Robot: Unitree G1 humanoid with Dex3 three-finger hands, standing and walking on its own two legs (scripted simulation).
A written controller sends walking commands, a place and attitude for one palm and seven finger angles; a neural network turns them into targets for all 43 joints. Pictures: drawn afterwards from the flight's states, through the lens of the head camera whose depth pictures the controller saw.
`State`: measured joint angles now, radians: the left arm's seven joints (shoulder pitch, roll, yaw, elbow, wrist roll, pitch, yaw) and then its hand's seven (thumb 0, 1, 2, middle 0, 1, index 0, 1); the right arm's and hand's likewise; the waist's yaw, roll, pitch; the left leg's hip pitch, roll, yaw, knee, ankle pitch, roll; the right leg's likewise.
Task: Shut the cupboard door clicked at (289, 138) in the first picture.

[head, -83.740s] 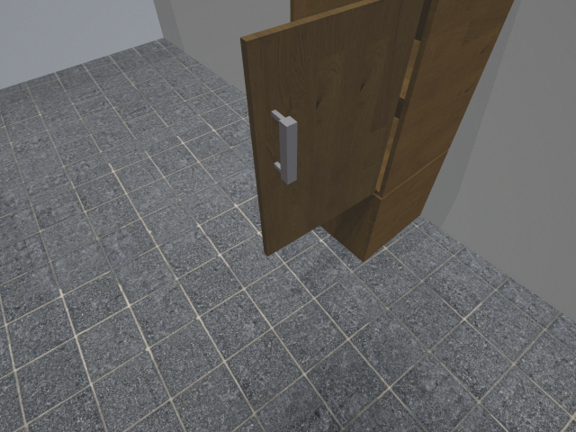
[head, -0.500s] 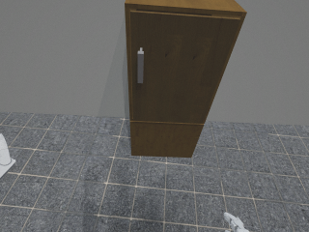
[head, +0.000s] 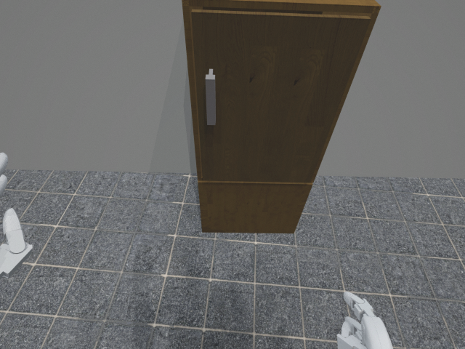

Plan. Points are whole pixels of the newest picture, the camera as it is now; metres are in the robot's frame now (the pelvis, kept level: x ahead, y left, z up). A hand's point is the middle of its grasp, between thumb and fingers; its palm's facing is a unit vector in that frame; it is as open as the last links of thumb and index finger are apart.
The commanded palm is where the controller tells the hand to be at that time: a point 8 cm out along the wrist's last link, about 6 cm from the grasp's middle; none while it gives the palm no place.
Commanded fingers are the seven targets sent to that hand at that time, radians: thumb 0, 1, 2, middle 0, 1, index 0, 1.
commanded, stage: stop stepping back and stand still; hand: left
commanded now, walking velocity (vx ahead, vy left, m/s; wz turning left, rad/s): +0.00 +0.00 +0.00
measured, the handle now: (211, 97) +0.73 +0.10 +0.04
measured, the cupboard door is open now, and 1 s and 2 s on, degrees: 0 0 0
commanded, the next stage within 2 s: let the arm hang, fingers relaxed in 0.06 s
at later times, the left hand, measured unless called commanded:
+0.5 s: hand out of the picture +0.01 +0.18 -0.18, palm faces +0.06 -0.98 -0.17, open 7.0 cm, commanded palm none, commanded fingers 0.00 0.90 0.90 -0.20 -0.30 -0.20 -0.30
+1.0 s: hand out of the picture -0.07 +0.16 -0.17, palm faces +0.07 -0.99 -0.15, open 7.4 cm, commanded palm none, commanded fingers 0.00 0.90 0.90 -0.20 -0.30 -0.20 -0.30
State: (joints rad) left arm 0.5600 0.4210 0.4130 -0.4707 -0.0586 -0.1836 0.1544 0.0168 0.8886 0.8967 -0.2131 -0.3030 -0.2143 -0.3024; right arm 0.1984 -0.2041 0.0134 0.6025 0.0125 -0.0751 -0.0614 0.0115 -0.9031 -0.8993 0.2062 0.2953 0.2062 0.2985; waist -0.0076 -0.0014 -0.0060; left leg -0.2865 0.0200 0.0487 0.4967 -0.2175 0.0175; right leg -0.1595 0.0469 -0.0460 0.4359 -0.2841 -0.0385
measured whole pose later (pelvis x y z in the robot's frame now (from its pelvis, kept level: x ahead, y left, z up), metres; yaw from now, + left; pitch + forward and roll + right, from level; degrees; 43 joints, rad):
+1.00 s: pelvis -0.02 +0.01 +0.00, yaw +1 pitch -2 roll -1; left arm 0.36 0.11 0.00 1.16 0.01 0.01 0.03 0.01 0.91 0.90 -0.20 -0.30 -0.20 -0.30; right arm 0.32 -0.10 0.02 1.13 -0.02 0.02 -0.04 0.01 -0.91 -0.90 0.21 0.29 0.20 0.30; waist 0.00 0.02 0.01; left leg -0.24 -0.02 0.05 0.42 -0.15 0.04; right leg -0.14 0.01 -0.06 0.42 -0.25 -0.02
